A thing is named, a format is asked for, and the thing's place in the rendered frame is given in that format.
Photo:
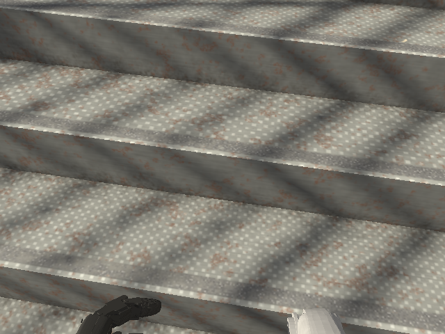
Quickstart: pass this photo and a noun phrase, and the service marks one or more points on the right robot thigh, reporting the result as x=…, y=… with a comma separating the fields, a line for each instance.
x=314, y=321

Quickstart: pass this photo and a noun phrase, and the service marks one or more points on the left robot hand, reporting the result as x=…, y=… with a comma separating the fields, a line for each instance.
x=116, y=313

